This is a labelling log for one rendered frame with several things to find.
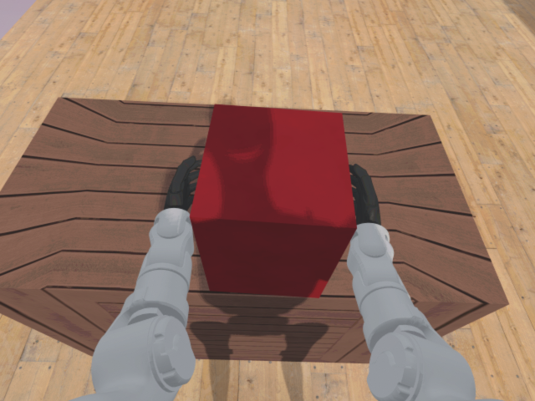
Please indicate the right robot upper arm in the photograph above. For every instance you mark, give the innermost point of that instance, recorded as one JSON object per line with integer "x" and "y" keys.
{"x": 405, "y": 367}

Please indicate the robot right hand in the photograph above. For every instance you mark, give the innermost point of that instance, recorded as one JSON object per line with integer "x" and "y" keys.
{"x": 366, "y": 205}

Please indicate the robot right forearm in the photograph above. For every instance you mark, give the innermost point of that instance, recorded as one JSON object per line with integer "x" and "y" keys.
{"x": 383, "y": 301}

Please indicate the left robot upper arm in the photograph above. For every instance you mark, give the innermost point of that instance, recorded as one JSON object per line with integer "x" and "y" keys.
{"x": 145, "y": 361}

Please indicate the carton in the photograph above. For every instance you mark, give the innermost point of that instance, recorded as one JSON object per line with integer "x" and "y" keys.
{"x": 273, "y": 210}

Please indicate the robot left forearm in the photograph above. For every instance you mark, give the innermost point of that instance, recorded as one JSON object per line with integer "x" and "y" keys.
{"x": 164, "y": 278}

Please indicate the pedestal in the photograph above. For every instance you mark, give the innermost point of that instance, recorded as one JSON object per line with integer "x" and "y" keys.
{"x": 76, "y": 213}

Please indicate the robot left hand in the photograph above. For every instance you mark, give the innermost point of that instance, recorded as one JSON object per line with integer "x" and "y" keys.
{"x": 180, "y": 188}

